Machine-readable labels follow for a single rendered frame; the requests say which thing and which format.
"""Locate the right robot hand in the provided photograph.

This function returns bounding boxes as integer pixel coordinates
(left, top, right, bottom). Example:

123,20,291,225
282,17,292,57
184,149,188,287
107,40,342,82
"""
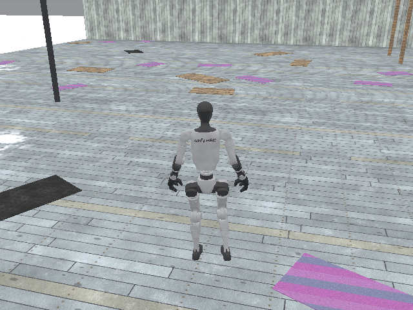
234,177,249,192

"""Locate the right robot upper arm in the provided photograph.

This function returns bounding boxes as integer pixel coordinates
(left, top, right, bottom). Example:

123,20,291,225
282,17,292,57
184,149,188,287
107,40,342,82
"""
219,129,238,165

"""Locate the right robot shin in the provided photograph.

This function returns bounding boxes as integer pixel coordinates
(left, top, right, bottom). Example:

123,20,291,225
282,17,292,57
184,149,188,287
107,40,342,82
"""
219,208,229,252

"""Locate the left robot upper arm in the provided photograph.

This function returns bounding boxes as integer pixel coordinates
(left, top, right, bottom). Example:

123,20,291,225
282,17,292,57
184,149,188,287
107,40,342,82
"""
175,130,192,165

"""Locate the right robot forearm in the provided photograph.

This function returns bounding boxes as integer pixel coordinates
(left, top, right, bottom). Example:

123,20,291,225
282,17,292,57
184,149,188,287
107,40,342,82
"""
232,155,246,180

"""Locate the left robot foot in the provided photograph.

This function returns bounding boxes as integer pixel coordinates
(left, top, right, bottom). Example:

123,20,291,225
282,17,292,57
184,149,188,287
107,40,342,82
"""
192,244,203,260

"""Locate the left robot forearm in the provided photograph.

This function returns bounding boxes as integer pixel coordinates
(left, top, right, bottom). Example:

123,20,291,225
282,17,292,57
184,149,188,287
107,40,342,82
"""
170,155,181,180

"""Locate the left robot hand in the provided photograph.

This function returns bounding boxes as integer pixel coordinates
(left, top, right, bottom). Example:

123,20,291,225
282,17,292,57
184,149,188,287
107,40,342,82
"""
168,177,183,192

